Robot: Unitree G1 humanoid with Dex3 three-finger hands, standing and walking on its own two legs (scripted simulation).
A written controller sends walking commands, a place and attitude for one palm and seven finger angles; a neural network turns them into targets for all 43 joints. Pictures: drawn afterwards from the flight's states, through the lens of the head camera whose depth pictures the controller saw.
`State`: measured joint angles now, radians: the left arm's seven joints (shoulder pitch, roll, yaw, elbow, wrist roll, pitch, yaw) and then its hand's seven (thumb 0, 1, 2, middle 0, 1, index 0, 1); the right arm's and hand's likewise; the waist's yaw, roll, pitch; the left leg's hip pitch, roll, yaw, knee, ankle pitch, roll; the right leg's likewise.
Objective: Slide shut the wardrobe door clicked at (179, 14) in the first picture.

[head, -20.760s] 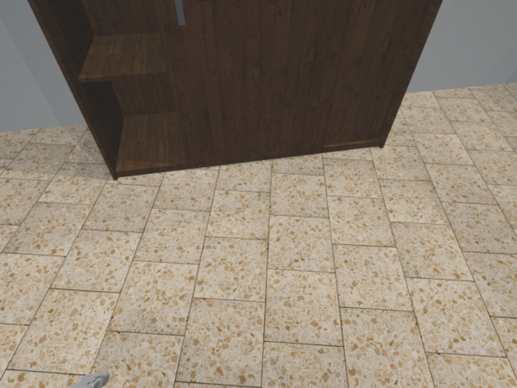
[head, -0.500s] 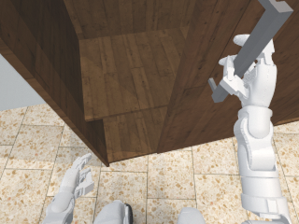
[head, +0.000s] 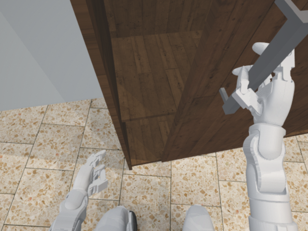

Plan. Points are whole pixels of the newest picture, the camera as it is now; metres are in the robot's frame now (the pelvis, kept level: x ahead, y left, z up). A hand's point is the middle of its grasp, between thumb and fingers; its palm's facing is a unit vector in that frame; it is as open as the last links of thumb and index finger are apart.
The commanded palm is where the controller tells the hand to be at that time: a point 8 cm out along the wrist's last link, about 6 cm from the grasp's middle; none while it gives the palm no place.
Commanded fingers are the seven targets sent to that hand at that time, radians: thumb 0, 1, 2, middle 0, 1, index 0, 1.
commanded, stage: step sideways, sliding the door along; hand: right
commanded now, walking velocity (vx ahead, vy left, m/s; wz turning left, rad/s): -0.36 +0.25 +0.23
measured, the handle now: (249, 68) +0.40 -0.20 +0.17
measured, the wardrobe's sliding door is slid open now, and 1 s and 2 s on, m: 0.18 0.00 0.00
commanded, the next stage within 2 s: stop walking and hold the door there in 0.96 s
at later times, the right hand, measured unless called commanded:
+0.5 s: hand (155, 103) +0.32 -0.01 +0.17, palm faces +0.19 +0.98 -0.04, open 6.8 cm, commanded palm +0.29 +0.01 +0.17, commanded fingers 0.00 -0.90 -0.90 0.45 1.40 0.45 1.40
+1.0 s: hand (143, 103) +0.33 +0.01 +0.17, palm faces +0.33 +0.94 -0.04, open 6.9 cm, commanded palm +0.28 +0.04 +0.18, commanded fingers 0.00 -0.90 -0.90 0.45 1.40 0.45 1.40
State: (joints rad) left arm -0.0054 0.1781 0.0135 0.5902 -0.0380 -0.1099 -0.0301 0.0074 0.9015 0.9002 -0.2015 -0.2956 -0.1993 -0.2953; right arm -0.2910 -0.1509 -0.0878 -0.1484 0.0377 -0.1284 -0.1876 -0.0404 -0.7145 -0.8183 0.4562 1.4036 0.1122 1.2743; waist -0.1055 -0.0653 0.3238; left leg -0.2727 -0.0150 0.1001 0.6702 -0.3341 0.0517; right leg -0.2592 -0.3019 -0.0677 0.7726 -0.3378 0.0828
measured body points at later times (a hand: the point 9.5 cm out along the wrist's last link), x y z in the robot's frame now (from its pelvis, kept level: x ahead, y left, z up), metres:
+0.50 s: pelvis -0.05 +0.11 +0.01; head +0.03 +0.14 +0.45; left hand +0.14 +0.34 -0.10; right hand +0.31 -0.06 +0.17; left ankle -0.03 +0.20 -0.72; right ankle -0.05 -0.10 -0.70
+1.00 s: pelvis -0.08 +0.21 +0.01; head -0.01 +0.21 +0.46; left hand +0.08 +0.46 -0.09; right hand +0.30 -0.03 +0.17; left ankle -0.07 +0.29 -0.69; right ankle -0.09 +0.01 -0.72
